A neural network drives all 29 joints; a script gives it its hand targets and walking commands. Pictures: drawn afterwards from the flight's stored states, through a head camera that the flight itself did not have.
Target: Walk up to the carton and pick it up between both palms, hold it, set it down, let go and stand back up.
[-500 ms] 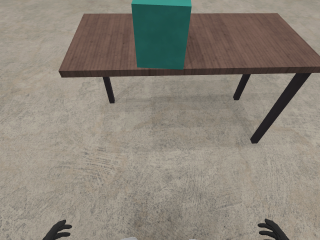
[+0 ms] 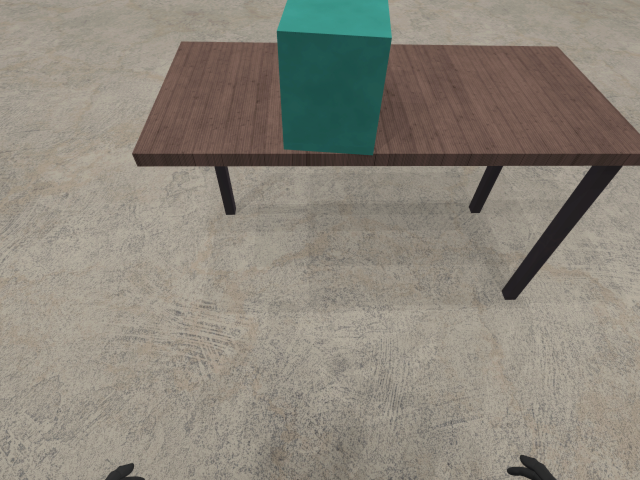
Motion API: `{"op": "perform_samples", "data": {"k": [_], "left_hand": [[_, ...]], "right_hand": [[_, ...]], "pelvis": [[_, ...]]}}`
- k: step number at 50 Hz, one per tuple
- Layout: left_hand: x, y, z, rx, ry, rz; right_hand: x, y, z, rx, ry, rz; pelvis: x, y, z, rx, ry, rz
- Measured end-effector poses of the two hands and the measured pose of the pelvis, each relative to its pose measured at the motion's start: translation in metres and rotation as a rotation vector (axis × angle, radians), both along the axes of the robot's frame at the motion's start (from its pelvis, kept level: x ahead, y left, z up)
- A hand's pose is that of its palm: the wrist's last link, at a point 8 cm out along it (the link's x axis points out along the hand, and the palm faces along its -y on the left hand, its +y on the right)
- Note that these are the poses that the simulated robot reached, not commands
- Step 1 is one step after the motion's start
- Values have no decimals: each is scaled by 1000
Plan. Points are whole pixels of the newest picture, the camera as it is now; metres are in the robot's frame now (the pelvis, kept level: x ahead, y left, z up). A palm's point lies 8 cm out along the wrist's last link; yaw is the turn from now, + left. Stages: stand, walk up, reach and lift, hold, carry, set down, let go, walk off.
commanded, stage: stand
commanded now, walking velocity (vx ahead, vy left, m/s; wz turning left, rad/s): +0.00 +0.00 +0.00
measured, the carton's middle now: (333, 74) +0.89 +0.01 +0.06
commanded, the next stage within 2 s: walk up in 1.46 s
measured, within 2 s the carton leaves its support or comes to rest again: neither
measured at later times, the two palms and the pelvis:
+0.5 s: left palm out of the picture +0.09 +0.29 -0.11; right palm out of the picture +0.11 -0.30 -0.10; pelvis +0.00 +0.00 +0.01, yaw +0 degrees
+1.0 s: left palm out of the picture +0.09 +0.29 -0.10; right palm out of the picture +0.09 -0.30 -0.10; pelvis +0.01 -0.01 +0.02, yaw +0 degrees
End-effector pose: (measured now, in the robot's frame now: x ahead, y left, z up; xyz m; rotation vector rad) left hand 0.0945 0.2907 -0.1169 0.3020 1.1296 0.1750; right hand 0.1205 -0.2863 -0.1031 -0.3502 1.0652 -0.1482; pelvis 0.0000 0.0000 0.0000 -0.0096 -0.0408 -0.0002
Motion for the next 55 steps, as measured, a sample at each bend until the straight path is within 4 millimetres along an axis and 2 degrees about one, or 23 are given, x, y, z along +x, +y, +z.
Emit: {"op": "perform_samples", "data": {"k": [14, 35, 55], "left_hand": [[-1, 0, 8, 3, 37, 9], [-8, -2, 12, 7, 60, 21], [-7, -4, 14, 11, 58, 20]], "right_hand": [[-5, -5, 7, 4, 38, -28], [-24, -14, 6, -4, 96, -54], [-25, -18, 7, -2, 94, -60]], "pelvis": [[4, -1, 12, 3, -13, 2], [5, -5, 16, 6, -16, 0], [5, -8, 17, 6, -13, 0]]}}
